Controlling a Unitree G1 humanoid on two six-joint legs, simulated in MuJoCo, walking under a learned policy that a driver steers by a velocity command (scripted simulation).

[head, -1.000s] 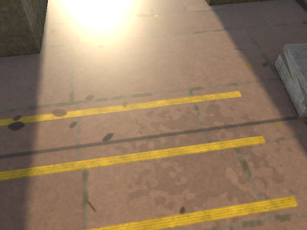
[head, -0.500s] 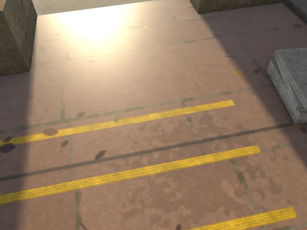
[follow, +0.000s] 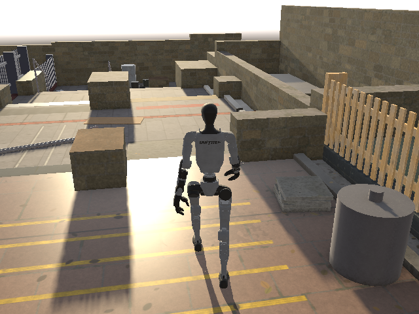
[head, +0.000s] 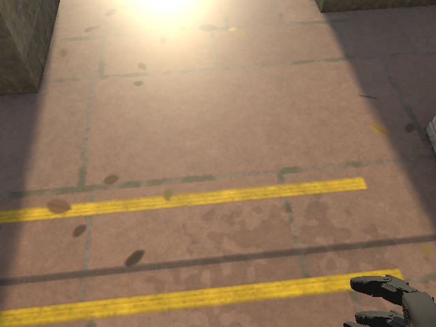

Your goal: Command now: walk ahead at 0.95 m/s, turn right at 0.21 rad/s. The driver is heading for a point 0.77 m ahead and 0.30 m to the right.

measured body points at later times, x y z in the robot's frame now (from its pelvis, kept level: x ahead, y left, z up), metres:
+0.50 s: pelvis +0.46 -0.03 -0.01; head +0.47 -0.03 +0.44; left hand +0.71 +0.14 -0.10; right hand +0.33 -0.24 -0.15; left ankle +0.21 +0.10 -0.67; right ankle +0.59 -0.08 -0.71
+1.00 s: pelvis +0.88 -0.16 +0.00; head +0.91 -0.21 +0.45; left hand +1.07 +0.05 -0.12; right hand +0.90 -0.48 -0.08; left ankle +1.05 -0.16 -0.71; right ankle +0.66 -0.13 -0.59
